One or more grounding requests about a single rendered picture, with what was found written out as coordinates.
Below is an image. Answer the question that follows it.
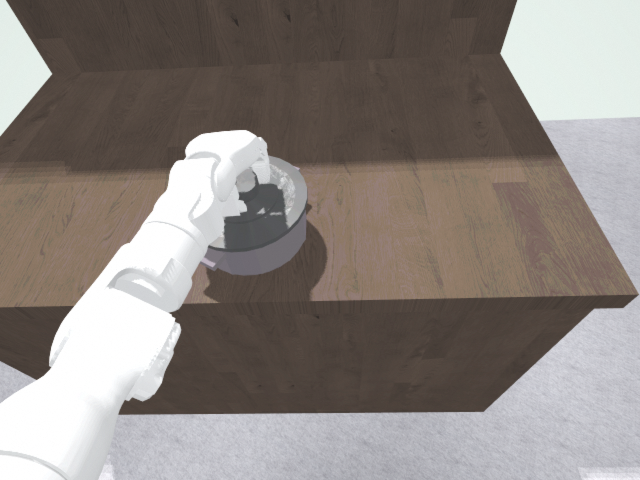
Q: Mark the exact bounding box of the left robot upper arm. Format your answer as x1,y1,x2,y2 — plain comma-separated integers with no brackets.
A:
0,285,181,480

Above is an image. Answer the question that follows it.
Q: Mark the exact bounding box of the lid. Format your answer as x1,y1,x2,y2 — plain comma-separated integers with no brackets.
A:
208,155,308,252

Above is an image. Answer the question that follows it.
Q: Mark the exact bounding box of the knob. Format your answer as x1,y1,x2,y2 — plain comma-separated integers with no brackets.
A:
235,169,260,203

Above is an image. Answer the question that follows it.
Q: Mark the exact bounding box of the table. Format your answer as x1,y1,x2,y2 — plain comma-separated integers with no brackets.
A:
0,0,639,415

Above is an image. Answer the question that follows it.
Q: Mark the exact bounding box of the pot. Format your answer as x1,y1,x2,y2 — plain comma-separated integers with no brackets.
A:
200,166,307,276

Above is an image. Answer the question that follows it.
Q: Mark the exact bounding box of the robot left hand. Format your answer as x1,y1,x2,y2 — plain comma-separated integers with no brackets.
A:
185,130,270,217

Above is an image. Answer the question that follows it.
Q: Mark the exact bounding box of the robot left forearm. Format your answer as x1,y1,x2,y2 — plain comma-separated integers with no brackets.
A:
49,148,237,367

